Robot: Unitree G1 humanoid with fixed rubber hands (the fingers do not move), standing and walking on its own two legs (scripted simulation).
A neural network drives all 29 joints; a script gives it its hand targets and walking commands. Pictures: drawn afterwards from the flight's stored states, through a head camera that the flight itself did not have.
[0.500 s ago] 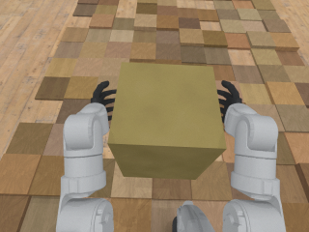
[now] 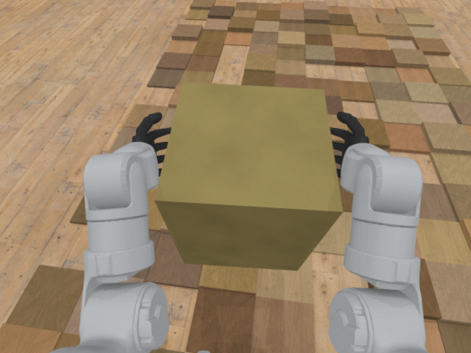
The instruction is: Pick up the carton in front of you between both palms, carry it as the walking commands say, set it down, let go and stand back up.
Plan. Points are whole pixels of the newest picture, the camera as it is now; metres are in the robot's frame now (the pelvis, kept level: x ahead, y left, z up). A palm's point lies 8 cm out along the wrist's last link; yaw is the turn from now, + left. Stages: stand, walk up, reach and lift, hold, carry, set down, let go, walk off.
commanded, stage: carry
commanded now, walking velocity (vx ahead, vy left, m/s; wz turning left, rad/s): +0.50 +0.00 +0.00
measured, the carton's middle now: (246, 186) +0.39 +0.03 +0.09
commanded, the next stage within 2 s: none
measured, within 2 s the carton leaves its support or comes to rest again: neither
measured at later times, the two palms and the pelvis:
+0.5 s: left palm (215, 72) +0.66 +0.11 +0.13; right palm (355, 71) +0.68 -0.19 +0.13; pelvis +0.32 -0.05 -0.01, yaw +0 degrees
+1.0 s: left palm (240, 8) +1.01 +0.07 +0.13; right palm (345, 14) +0.98 -0.23 +0.13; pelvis +0.63 -0.04 +0.03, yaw -2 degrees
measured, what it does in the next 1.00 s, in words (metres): walks ahead: right foot 0.03 m lower, then left foot 0.04 m higher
